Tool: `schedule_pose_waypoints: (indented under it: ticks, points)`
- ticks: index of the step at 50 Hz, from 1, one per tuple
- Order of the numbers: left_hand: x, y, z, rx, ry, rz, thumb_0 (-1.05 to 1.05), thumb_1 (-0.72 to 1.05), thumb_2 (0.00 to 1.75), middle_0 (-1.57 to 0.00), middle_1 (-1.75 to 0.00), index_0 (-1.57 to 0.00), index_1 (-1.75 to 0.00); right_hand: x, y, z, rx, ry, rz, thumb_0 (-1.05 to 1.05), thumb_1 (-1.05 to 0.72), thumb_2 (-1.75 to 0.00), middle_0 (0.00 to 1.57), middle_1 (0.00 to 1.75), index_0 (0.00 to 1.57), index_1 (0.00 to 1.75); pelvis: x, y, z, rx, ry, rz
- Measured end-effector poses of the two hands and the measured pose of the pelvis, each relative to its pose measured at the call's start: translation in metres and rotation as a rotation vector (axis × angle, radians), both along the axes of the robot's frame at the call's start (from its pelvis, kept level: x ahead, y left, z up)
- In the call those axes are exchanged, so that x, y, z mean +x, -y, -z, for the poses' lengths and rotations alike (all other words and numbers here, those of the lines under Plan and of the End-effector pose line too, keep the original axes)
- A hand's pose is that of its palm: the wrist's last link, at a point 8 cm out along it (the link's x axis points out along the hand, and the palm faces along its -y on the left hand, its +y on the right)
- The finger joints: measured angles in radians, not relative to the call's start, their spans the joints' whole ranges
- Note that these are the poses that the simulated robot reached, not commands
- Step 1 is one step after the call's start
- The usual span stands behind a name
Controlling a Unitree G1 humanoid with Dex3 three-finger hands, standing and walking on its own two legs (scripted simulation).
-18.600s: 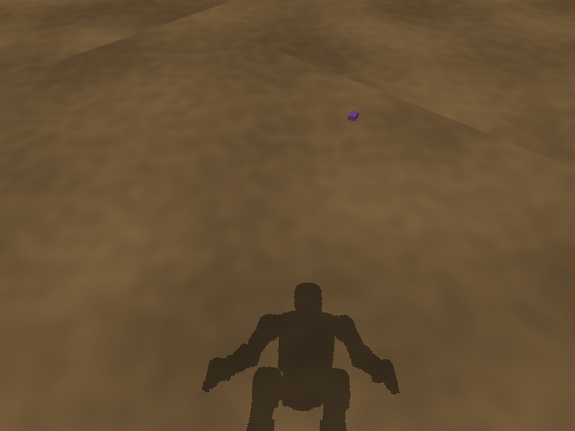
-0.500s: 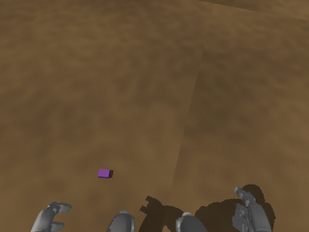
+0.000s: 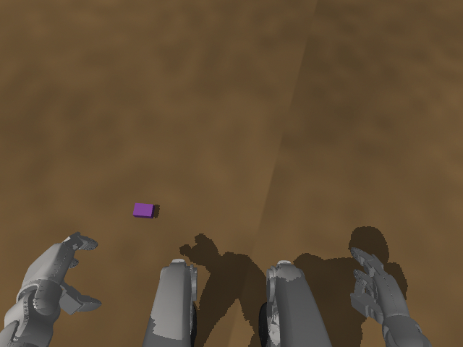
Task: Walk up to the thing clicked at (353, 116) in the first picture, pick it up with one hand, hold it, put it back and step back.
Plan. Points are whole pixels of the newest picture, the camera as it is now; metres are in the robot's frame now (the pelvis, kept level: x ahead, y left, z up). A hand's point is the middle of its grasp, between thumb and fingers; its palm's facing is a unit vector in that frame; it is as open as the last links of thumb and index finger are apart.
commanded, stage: rise first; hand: left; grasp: from above
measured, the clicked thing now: (144, 210) +0.48 +0.29 -0.54
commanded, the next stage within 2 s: none
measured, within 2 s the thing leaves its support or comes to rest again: neither
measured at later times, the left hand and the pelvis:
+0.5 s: hand (105, 235) +0.35 +0.32 -0.30, palm faces -0.49 -0.19 -0.85, open 12.2 cm; pelvis -0.05 +0.00 -0.18, yaw -5 degrees
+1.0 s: hand (114, 221) +0.40 +0.33 -0.38, palm faces -0.48 -0.01 -0.88, open 11.8 cm; pelvis -0.05 +0.01 -0.23, yaw -7 degrees
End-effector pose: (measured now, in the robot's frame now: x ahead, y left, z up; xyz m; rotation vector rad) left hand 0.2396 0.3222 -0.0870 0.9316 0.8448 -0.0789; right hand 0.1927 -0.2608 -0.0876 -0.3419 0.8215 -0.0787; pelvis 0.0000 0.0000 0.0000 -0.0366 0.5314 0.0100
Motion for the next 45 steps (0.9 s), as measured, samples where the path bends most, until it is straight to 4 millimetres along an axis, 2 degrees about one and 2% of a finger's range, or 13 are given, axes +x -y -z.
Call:
schedule_pose_waypoints:
  ticks: [5, 11, 14, 18, 23, 29, 45]
  points:
    - [0.035, -0.001, 0.036, 0.092, 0.061, 0.124, 0.0, -0.28, 0.74, -0.44, -0.72, -0.42, -0.74, -0.021, 0.011, 0.061, 0.002, -0.087, 0.024, 0.01, -0.97, -0.91, 0.2, 0.3, 0.21, 0.3, -0.014, 0.003, 0.045, -0.001, -0.046, 0.008]
    - [0.067, -0.007, 0.08, 0.176, 0.062, 0.221, 0.0, -0.27, 0.74, -0.43, -0.74, -0.42, -0.75, -0.062, 0.017, 0.126, 0.01, -0.228, 0.045, 0.01, -0.97, -0.91, 0.2, 0.3, 0.21, 0.3, -0.031, 0.007, 0.092, -0.007, -0.073, 0.02]
    - [0.079, -0.009, 0.101, 0.198, 0.055, 0.288, 0.0, -0.26, 0.74, -0.43, -0.73, -0.42, -0.75, -0.088, 0.019, 0.152, 0.004, -0.303, 0.057, 0.01, -0.97, -0.91, 0.2, 0.3, 0.21, 0.3, -0.038, 0.007, 0.114, -0.013, -0.073, 0.026]
    - [0.093, -0.009, 0.127, 0.209, 0.073, 0.38, 0.0, -0.25, 0.73, -0.44, -0.72, -0.43, -0.73, -0.12, 0.021, 0.177, -0.016, -0.394, 0.075, 0.01, -0.97, -0.91, 0.2, 0.3, 0.21, 0.3, -0.045, 0.005, 0.141, -0.027, -0.063, 0.034]
    - [0.11, -0.009, 0.152, 0.226, 0.131, 0.483, 0.0, -0.24, 0.74, -0.43, -0.71, -0.42, -0.72, -0.151, 0.021, 0.196, -0.047, -0.483, 0.093, 0.01, -0.96, -0.91, 0.2, 0.3, 0.21, 0.3, -0.051, 0.0, 0.168, -0.049, -0.046, 0.042]
    - [0.128, -0.013, 0.175, 0.285, 0.191, 0.536, 0.0, -0.2, 0.75, -0.41, -0.67, -0.4, -0.68, -0.172, 0.017, 0.21, -0.069, -0.546, 0.112, 0.01, -0.92, -0.9, 0.2, 0.3, 0.21, 0.3, -0.054, -0.006, 0.191, -0.072, -0.031, 0.046]
    - [0.16, -0.012, 0.221, 0.368, 0.177, 0.624, 0.0, -0.12, 0.7, -0.44, -0.55, -0.42, -0.57, -0.184, 0.01, 0.225, -0.11, -0.607, 0.116, 0.0, -0.89, -0.89, 0.2, 0.3, 0.21, 0.3, -0.053, -0.013, 0.222, -0.104, -0.022, 0.048]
